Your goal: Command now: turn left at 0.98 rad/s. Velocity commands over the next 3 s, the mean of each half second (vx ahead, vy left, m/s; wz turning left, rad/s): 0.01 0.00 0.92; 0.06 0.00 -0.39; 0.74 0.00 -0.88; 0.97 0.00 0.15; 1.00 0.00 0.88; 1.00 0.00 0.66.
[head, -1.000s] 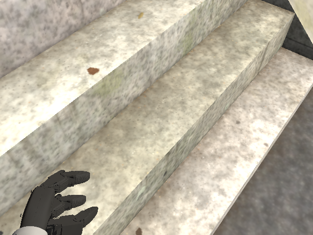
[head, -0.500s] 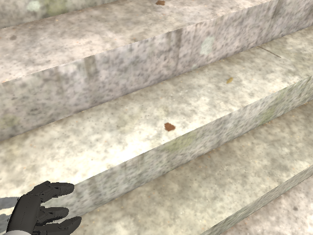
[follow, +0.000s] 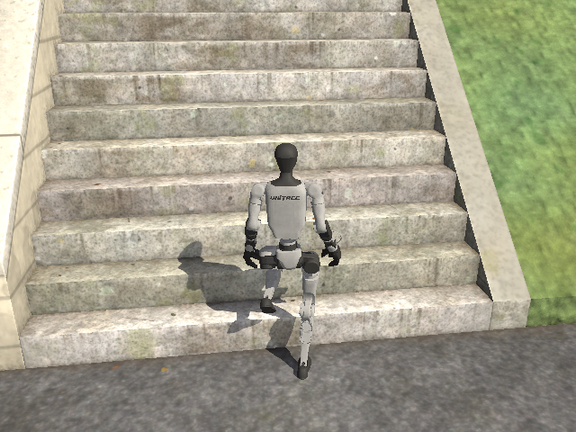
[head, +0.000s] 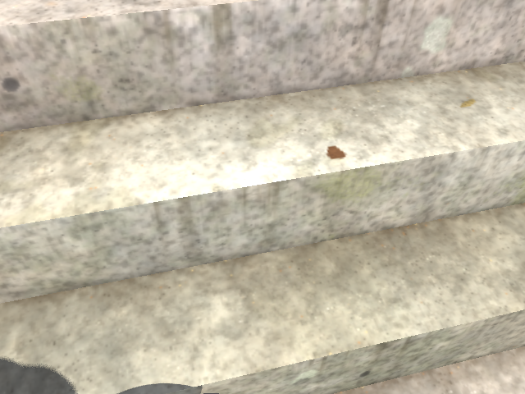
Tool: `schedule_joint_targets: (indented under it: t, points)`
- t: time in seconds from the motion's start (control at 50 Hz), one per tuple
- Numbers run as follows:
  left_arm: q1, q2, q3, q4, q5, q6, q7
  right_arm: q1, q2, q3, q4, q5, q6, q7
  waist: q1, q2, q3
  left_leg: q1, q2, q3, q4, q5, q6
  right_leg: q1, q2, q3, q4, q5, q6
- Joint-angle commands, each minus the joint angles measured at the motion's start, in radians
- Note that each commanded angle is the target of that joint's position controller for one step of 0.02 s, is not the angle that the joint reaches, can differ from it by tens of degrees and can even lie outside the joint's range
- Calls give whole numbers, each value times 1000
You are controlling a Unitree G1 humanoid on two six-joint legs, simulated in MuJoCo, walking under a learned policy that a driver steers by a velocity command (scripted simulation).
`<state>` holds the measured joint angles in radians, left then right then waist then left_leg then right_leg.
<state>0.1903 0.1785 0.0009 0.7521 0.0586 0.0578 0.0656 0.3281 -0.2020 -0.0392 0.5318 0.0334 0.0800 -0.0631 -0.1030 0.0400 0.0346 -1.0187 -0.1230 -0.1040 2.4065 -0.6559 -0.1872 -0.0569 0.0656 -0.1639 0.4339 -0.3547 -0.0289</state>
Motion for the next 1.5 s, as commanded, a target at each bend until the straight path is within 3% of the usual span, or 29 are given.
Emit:
schedule_joint_targets:
  t: [0.02, 0.06, 0.18, 0.26, 0.3, 0.32, 0.34, 0.36, 0.38, 0.4, 0.44, 0.58, 0.66, 0.76, 0.78, 0.82, 0.84, 0.86, 0.92, 0.98, 1.08, 1.12, 1.16, 1.18, 1.2, 1.24, 1.3, 1.4, 1.5]
  points:
    - [-70, 211, 49, -226, 23, -12, 61, -251, -200, -42, -179, -2, -3, 6, 105, 46, -6, -248, 145, -35, -119, 129, -48, 170, -456, 130, -94, 787, -194]
    - [-103, 256, 62, -247, -9, 9, 53, -244, -120, -14, -197, -36, 5, -3, 74, -50, 17, -72, 188, 18, -378, 227, -47, -1, -383, 24, -100, 735, -182]
    - [-199, 259, 85, -268, -22, 16, -2, -171, -47, 16, -119, -26, -8, 0, 81, -181, -95, 298, 249, 141, -1202, 355, 43, -2, -391, -83, -68, 746, -155]
    - [-187, 262, 90, -195, -62, 5, -41, -134, -107, -21, -93, -9, -9, 21, 67, -183, -140, 485, 181, 237, -1578, 294, 150, 74, -462, -87, 72, 853, -119]
    - [-136, 192, 65, -145, -82, 15, -53, 3, -155, -61, -19, 5, -31, 20, 8, -78, -153, 689, 53, 236, -1921, 451, 247, 35, -358, -149, 372, 791, -51]
    - [-120, 167, 53, -168, -59, 8, -52, 91, -243, -92, 2, 8, -51, 13, -18, 67, -130, 908, 120, 37, -1948, 951, 315, -284, -284, -147, 637, 258, 12]
    - [-170, 75, 29, -252, -5, -19, -50, 142, -392, -116, -3, -32, -59, 7, 50, 293, -201, 1118, 368, -410, -1843, 1471, 519, -727, -94, -78, 1056, -355, 127]
    - [-263, 112, 36, -259, -38, -53, -52, 106, -392, -113, -35, -96, -84, 32, -29, 97, -400, 1082, 509, -633, -1979, 1237, 646, -735, -39, 212, 1304, -371, 146]
    - [-304, 119, 41, -267, -64, -69, -57, 6, -398, -111, -34, -99, -87, 33, 14, 41, -318, 1012, 487, -567, -2020, 959, 604, -802, -53, 267, 1358, -276, 130]
    - [-291, 128, 43, -257, -55, -74, -44, -90, -336, -94, -52, -70, -76, 28, 69, -32, -182, 947, 409, -429, -1980, 768, 503, -870, -98, 277, 1214, -139, 121]
    - [-216, 156, 52, -243, -32, -54, -26, -239, -216, -47, -104, -33, -44, 13, 137, 18, -133, 748, 340, -299, -1950, 783, 421, -732, -95, 220, 1179, -17, 136]
    - [-21, 53, 21, -172, -77, -27, -32, -219, -42, 43, -33, -80, -30, 6, 118, 100, -175, 688, 262, -73, -1932, 742, 382, -488, -82, 175, 1006, 21, 154]
    - [-71, 112, 37, -204, -98, -23, -37, -227, -104, 8, -28, -90, -23, 1, 50, 206, -115, 749, 317, -128, -2008, 595, 420, -333, -96, 102, 496, -153, 145]
    - [32, 125, 54, -168, -84, -37, -47, -262, -144, -22, -22, -20, -35, -17, 70, 68, -48, 836, 333, -157, -1916, 624, 382, -316, -51, 91, 99, -25, 51]
    - [48, 124, 57, -168, -72, -42, -50, -265, -134, -24, -16, -19, -46, -12, 86, 23, -50, 800, 299, -114, -1852, 574, 339, -281, -64, 144, 46, 84, 22]
    - [95, 237, 100, -188, -46, -61, -43, -358, -67, -19, -61, -55, -60, -13, 129, -325, -43, 536, 58, 126, -1505, 253, 148, -197, -342, 677, -103, 409, -207]
    - [107, 214, 92, -203, -13, -74, -37, -429, -72, -27, -76, -40, -63, -15, 178, -327, -39, 431, 19, 45, -1213, 37, 103, -160, -428, 782, -144, 533, -321]
    - [92, 211, 91, -194, -6, -79, -27, -382, -67, -33, -61, -34, -57, -7, 153, -246, -76, 386, 26, 2, -1011, 21, 78, -122, -408, 727, -96, 596, -334]
    - [54, 188, 91, -204, -66, -53, 1, -391, -52, -22, -72, -62, -79, 22, 123, -87, -159, 274, 66, 32, -1075, 183, 73, 56, -267, 580, -45, 372, -215]
    - [94, 172, 84, -233, -60, -39, 14, -435, -16, -4, -84, -30, -114, 42, 146, -160, -105, 302, 52, 105, -1308, 247, 96, 13, -212, 596, -148, -38, -204]
    - [4, 199, 90, -298, -77, -61, 5, -370, -73, -22, -58, -16, -151, 46, 102, -243, -81, 621, 57, 89, -1762, 195, 144, -175, -184, 623, -122, 28, -185]
    - [-53, 162, 78, -320, -96, -59, -1, -269, -87, -34, -26, -20, -156, 50, 52, -259, -99, 785, 78, 105, -1968, 454, 153, -241, -160, 632, -33, 135, -159]
    - [-68, 82, 55, -335, -105, -74, -30, -165, -91, -40, 26, -55, -168, 60, 33, -25, -118, 1079, 137, 95, -2025, 555, 151, -494, -25, 459, 351, 69, -81]
    - [-77, 17, 33, -378, -102, -89, -40, -74, -167, -49, 42, -86, -175, 64, 42, 250, -160, 1234, 413, -210, -1981, 867, 220, -790, 78, 370, 734, -281, -24]
    - [38, 95, 57, -369, -134, -97, -42, -147, -238, -67, 27, -115, -191, 60, 134, 338, -237, 1116, 663, -536, -2087, 467, 394, -860, -49, 350, 1050, -233, 27]
    - [-21, 155, 61, -339, -102, -76, -40, -193, -139, -35, 26, -69, -184, 45, 85, 112, -77, 1012, 547, -356, -2124, 138, 398, -1027, -103, 262, 1426, -76, 54]
    - [-120, 118, 41, -349, -74, -87, -53, -52, -148, -24, 102, -96, -182, 19, 31, -47, 10, 985, 419, -94, -2093, 374, 339, -1094, -121, 261, 1521, 101, 59]
    - [-187, 7, -5, -374, -97, -69, -67, 44, -102, -6, 209, -87, -175, 16, 51, 40, 5, 1020, 451, 88, -2076, 584, 320, -1269, -143, 271, 1675, 77, 81]
    - [-337, -41, -53, -448, -69, -75, -67, 109, -100, -2, 281, -67, -167, -7, 48, 23, 106, 1080, 452, 148, -2177, 646, 303, -1458, -149, 275, 1619, -55, 62]
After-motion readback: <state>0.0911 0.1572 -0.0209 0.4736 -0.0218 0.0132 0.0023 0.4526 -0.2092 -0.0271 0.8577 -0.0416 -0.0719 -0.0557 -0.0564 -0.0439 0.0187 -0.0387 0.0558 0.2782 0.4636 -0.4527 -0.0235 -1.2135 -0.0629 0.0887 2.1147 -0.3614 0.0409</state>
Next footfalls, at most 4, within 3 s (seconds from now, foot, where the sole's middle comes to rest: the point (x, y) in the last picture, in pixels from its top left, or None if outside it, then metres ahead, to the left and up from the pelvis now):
0.30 left None -0.06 0.16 -0.77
0.78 right None -0.03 -0.05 -0.76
1.16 left None -0.06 0.17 -0.76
1.64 right None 0.23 -0.17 -0.56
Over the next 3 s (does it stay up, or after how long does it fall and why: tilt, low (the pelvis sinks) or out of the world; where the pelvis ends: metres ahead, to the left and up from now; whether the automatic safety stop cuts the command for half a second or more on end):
stays up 0.79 -0.10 0.65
